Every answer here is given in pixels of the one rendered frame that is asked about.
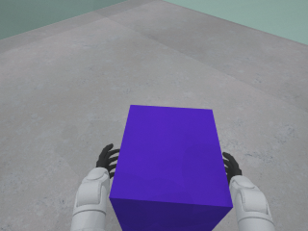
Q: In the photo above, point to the robot left forearm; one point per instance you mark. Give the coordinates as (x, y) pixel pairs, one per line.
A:
(90, 205)

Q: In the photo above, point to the robot right forearm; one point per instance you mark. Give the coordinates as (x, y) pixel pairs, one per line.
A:
(251, 206)

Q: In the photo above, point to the right robot hand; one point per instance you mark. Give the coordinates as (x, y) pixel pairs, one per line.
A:
(233, 167)

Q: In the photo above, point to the carton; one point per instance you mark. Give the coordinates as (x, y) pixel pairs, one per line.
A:
(170, 174)

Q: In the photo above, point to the left robot hand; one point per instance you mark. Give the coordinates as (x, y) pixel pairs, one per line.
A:
(104, 159)

